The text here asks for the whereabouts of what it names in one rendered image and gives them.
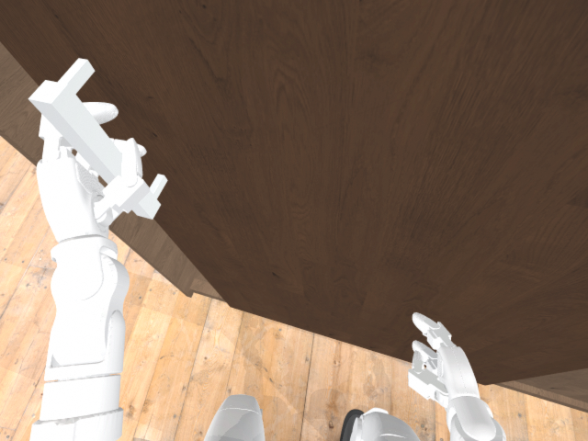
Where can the wardrobe door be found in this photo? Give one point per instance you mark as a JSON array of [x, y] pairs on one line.
[[573, 384], [338, 165]]

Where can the robot right hand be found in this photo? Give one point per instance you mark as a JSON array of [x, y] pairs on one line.
[[448, 374]]

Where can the robot left hand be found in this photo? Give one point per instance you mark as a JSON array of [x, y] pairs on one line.
[[69, 185]]

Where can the left robot forearm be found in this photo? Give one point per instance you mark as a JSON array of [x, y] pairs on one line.
[[86, 345]]

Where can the right robot foot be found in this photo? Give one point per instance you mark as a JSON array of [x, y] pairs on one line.
[[348, 424]]

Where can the right robot forearm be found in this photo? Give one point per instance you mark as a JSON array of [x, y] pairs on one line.
[[470, 419]]

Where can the right robot thigh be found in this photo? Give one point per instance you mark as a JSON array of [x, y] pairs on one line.
[[379, 426]]

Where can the handle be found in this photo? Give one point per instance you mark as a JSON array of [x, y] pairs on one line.
[[59, 104]]

